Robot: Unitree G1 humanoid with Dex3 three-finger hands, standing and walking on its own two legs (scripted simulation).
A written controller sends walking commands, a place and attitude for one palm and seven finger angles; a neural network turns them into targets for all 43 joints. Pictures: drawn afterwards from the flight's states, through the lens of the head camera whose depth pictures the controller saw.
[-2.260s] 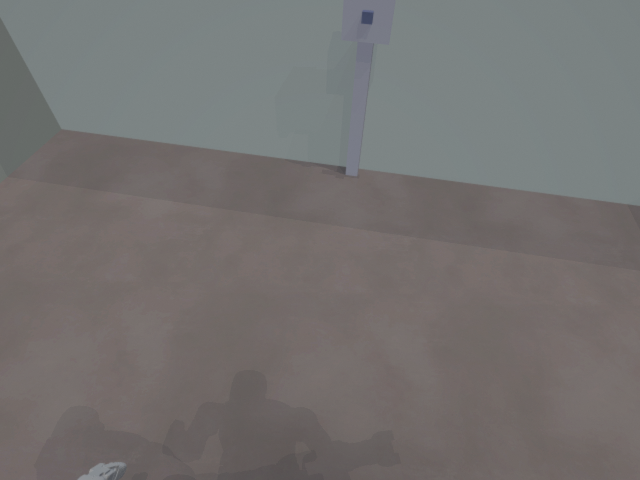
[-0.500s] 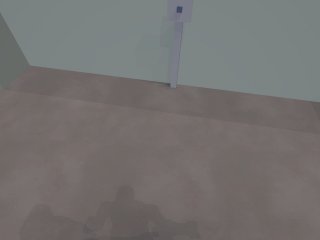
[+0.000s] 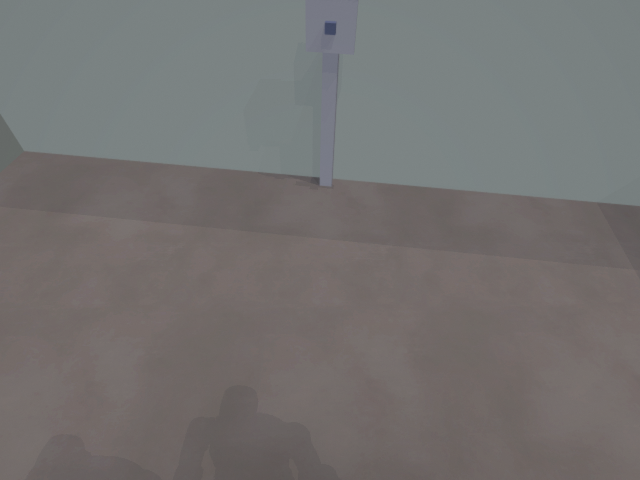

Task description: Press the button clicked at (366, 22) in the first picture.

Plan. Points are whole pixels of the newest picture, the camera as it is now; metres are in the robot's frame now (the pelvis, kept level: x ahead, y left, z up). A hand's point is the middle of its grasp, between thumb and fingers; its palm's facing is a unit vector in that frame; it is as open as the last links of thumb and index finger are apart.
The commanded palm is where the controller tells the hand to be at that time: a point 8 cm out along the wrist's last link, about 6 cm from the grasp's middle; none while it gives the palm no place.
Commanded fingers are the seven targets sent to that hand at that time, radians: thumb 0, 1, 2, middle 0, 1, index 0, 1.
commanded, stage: walk to a spot facing it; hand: left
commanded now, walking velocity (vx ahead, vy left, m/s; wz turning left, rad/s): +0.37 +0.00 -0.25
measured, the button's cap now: (330, 27) +1.52 +0.07 -0.01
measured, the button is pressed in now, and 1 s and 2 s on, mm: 0 0 0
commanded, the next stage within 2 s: turn to face it in 1.48 s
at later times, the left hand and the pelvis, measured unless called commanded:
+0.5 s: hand (169, 424) +0.23 +0.25 -0.16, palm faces -0.11 -0.98 -0.19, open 7.4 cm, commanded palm none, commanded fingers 0.00 0.90 0.90 -0.20 -0.30 -0.20 -0.30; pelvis +0.17 +0.06 +0.01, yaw -10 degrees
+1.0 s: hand (267, 281) +0.51 +0.14 -0.15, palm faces -0.28 -0.93 -0.23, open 7.1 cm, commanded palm none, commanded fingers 0.00 0.90 0.90 -0.20 -0.30 -0.20 -0.30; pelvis +0.39 -0.03 +0.01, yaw -18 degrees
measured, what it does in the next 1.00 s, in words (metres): walks ahead, turning right: left foot, then right foot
